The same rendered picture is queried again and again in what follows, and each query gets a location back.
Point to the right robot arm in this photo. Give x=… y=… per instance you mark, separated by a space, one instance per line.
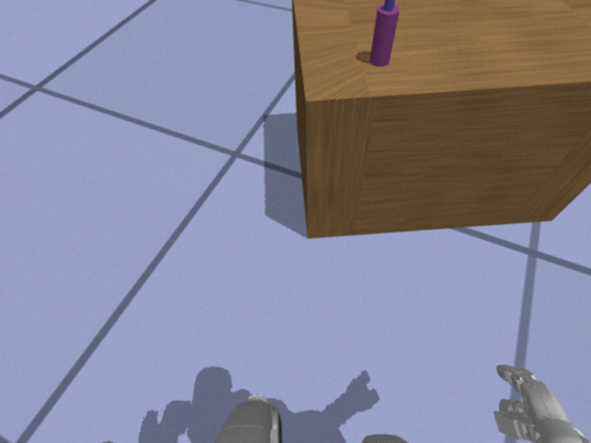
x=553 y=430

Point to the bottle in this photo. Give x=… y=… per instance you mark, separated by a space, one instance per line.
x=385 y=26

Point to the right robot hand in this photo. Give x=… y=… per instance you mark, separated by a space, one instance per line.
x=517 y=418

